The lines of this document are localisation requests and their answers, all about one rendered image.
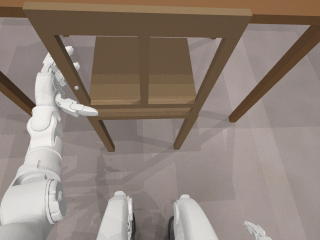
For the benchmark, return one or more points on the robot left hand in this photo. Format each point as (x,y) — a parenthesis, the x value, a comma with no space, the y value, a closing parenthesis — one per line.
(48,85)

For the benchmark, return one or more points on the robot left shin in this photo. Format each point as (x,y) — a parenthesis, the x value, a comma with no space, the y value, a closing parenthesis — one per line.
(129,225)

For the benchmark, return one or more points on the robot right hand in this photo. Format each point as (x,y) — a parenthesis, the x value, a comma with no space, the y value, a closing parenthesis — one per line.
(256,231)

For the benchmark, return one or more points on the robot left forearm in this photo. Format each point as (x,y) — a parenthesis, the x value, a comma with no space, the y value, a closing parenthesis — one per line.
(44,155)

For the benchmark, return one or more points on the chair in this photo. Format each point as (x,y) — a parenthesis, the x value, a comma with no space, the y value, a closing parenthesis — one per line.
(148,74)

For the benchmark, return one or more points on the left robot upper arm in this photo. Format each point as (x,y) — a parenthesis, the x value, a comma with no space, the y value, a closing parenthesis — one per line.
(30,210)

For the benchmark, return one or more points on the robot right thigh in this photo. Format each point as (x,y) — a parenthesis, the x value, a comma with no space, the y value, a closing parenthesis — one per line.
(189,215)

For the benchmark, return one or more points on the table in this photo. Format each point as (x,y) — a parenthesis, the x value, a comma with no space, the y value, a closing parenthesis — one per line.
(282,12)

